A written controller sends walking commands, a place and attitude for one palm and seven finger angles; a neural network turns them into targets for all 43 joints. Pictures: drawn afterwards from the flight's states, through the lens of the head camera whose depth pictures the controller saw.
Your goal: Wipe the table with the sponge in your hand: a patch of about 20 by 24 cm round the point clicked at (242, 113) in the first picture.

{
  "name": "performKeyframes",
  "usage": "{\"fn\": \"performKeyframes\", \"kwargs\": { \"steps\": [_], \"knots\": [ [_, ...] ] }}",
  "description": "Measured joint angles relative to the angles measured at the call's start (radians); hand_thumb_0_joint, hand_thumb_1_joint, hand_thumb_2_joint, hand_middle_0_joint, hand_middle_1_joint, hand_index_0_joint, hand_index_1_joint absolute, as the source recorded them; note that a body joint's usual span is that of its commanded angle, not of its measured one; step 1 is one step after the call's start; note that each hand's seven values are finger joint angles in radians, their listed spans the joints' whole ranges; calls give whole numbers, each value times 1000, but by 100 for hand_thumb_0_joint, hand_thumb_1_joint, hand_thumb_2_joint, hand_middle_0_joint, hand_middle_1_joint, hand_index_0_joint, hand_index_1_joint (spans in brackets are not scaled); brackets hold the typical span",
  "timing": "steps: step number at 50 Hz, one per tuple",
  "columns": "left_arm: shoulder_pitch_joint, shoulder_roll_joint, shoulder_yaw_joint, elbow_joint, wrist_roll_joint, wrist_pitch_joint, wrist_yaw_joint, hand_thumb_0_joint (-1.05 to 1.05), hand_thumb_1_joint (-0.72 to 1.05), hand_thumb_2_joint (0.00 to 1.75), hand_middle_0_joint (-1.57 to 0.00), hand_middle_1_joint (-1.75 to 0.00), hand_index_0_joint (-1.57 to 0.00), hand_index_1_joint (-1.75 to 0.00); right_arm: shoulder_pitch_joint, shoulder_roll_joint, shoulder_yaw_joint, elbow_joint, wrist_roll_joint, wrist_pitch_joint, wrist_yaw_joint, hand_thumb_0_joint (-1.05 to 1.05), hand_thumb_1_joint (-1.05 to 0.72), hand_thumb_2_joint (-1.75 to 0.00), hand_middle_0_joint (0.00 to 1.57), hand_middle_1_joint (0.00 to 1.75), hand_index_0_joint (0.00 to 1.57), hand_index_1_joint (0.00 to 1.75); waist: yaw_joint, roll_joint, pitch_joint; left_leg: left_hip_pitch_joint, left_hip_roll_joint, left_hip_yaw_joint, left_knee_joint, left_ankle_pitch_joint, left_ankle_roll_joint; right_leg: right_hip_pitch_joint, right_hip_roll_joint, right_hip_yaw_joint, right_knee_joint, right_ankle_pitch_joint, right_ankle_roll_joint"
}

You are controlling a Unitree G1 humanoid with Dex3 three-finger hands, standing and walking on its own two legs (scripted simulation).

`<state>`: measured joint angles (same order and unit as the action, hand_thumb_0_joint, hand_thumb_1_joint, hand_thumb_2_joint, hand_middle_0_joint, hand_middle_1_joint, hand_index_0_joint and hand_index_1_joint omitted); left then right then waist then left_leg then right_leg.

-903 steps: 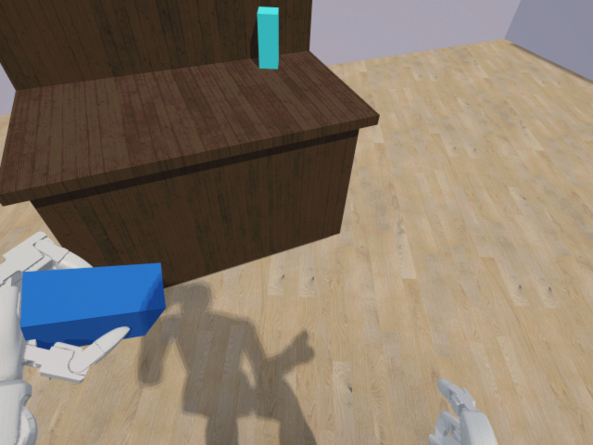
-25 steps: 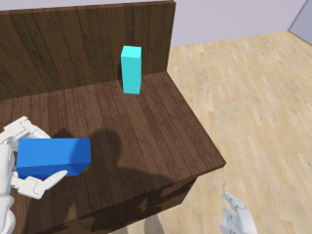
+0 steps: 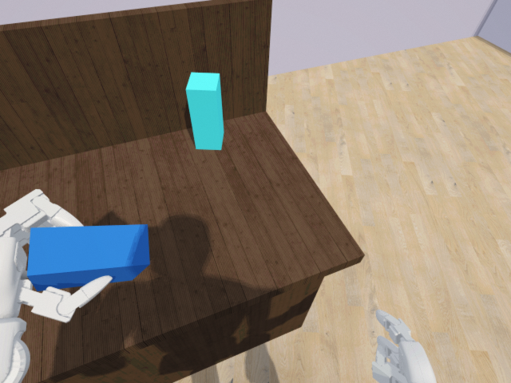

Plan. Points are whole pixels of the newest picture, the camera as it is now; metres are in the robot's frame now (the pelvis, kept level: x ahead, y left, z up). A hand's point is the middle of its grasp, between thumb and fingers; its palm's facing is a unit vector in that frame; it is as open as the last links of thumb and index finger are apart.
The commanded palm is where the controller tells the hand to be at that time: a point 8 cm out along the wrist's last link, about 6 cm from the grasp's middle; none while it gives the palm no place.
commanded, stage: look again from close up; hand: left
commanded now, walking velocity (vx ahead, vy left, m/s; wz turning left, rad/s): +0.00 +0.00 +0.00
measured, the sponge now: (106, 257) +0.23 +0.21 +0.13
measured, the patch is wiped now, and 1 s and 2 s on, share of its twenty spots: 0.00 0.00 0.00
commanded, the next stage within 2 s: come to a stop and stand still in 0.02 s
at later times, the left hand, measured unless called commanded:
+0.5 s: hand (32, 217) +0.25 +0.29 +0.18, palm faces +0.43 -0.78 -0.46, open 9.3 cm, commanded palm +0.16 +0.28 +0.17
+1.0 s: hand (28, 253) +0.21 +0.27 +0.17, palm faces +0.40 -0.85 -0.35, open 9.3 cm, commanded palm +0.15 +0.30 +0.17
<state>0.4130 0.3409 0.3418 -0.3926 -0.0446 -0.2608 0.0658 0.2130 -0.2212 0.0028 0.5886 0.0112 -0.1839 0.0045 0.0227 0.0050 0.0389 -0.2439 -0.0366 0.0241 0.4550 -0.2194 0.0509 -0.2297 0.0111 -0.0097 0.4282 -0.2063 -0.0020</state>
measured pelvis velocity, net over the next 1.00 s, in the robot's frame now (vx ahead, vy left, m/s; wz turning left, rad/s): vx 0.00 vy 0.02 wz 0.02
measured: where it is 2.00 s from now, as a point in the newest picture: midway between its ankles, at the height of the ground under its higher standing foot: outside the picture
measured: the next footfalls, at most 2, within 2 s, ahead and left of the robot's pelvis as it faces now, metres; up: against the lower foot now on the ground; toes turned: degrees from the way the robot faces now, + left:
none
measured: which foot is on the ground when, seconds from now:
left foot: down 0.00-1.00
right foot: down 0.00-1.00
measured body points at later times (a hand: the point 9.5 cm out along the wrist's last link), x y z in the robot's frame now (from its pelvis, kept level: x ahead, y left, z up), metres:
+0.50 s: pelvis +0.01 +0.00 +0.00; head +0.04 +0.02 +0.45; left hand +0.22 +0.33 +0.20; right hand +0.21 -0.21 -0.07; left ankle +0.01 +0.08 -0.74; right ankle +0.01 -0.12 -0.74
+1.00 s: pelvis +0.00 +0.02 +0.00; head +0.03 +0.05 +0.45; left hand +0.19 +0.32 +0.19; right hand +0.19 -0.19 -0.07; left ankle +0.01 +0.08 -0.74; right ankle +0.01 -0.12 -0.74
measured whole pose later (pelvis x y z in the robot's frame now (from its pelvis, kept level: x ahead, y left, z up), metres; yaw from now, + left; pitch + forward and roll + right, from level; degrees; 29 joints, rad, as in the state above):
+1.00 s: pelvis +0.00 +0.02 +0.00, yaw +1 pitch +0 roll -1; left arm 0.38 0.36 0.36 -0.48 -0.03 -0.29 0.08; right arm 0.20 -0.19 0.02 0.60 0.00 -0.18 -0.02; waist 0.05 -0.05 0.07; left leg -0.23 -0.06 0.02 0.46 -0.22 0.08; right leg -0.20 -0.01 -0.02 0.40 -0.19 0.03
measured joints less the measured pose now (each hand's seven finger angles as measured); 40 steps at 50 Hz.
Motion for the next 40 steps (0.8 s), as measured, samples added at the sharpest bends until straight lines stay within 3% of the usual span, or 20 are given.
{"fn": "performKeyframes", "kwargs": {
  "steps": [2, 4, 10, 14, 20, 22, 24, 26, 29, 32, 36, 40],
  "knots": [
    [47, -8, -53, -18, 8, -9, -14, -1, -45, 106, -81, -141, -82, -141, 5, 3, 0, 4, -1, 2, -11, 1, -90, -90, 20, 30, 20, 30, -1, -9, -6, -1, 5, -5, 5, -5, -4, 5, 5, -5, -4, -2, -4],
    [60, 14, -64, -21, 13, -12, -21, -1, -45, 106, -81, -141, -82, -141, 7, 10, 3, 10, -3, 7, -24, 1, -90, -90, 20, 30, 20, 30, 1, -28, -5, -4, 11, -14, 11, -8, -10, 9, 12, -14, -10, -2, -10],
    [-27, 77, 26, -13, 3, 1, 7, -1, -45, 106, -82, -140, -83, -140, -7, 17, 9, 11, -4, 2, -45, 1, -90, -90, 20, 30, 20, 30, 14, -61, 29, -7, 22, -36, 18, -11, -22, 22, 23, -35, -28, 4, -23],
    [-41, 60, 50, -70, -10, -8, 31, -1, -45, 106, -82, -140, -82, -140, -26, 8, 7, 8, -6, -12, -35, 1, -90, -90, 20, 30, 20, 30, 13, -47, 32, 4, 19, -33, 16, -16, -19, 34, 21, -31, -35, 3, -18],
    [13, 34, 0, -75, -8, -8, 23, -1, -45, 106, -81, -141, -82, -141, -43, 18, 9, 4, -7, 15, -30, 1, -90, -90, 20, 30, 20, 30, 5, -29, -3, 22, 11, -17, -9, -15, -9, 45, 12, -15, -52, 4, -5],
    [-101, 107, 23, -7, 60, -15, -26, -1, -45, 106, -82, -140, -82, -140, -25, 21, 5, -7, -18, 4, -34, 1, -90, -90, 20, 30, 20, 30, 36, -34, 5, 0, 11, -23, 7, -16, -6, 28, 12, -21, -43, 4, -4],
    [-194, 145, 72, 81, 46, -19, -30, -1, -45, 106, -82, -140, -83, -140, -39, 30, 11, -1, -15, 14, -25, 1, -90, -90, 20, 30, 20, 30, 44, -42, 19, -6, 8, -19, 7, -10, -7, 14, 9, -18, -27, 3, -8],
    [-222, 136, 113, 111, 24, 4, -15, -1, -45, 106, -82, -140, -83, -140, -48, 31, 14, -7, -10, 15, -13, 1, -90, -90, 20, 30, 20, 30, 35, -33, 28, -7, 10, -8, 13, -11, -4, 10, 10, -7, -21, 5, -6],
    [-149, 79, 107, 44, -2, 17, 6, -1, -45, 106, -81, -141, -82, -141, -42, 27, 10, -18, -2, 8, 8, 1, -90, -90, 20, 30, 20, 30, 13, -19, 31, 0, 5, 11, 13, -15, 7, 9, 5, 12, -16, 6, 6],
    [-36, 32, 26, -55, 1, 2, -5, -1, -45, 106, -81, -141, -82, -141, -19, 24, 7, -20, -4, 8, 12, 1, -90, -90, 20, 30, 20, 30, -1, -19, 25, 6, -6, 20, 8, -16, 17, 9, -6, 20, -9, 1, 18],
    [42, 57, -17, -87, 9, -19, -25, -1, -45, 106, -82, -141, -82, -141, 3, 35, 13, -5, -6, 27, -10, 1, -90, -90, 20, 30, 20, 30, -5, -48, 23, 9, -17, 14, 2, -10, 22, 10, -17, 14, -4, -4, 23],
    [9, 103, 39, -39, 9, -14, -17, -1, -45, 106, -82, -140, -83, -140, 17, 43, 19, 2, -5, 34, -33, 1, -90, -90, 20, 30, 20, 30, 6, -69, 34, 3, -20, -2, 6, -5, 22, 13, -20, -2, -6, -1, 22]
  ]
}}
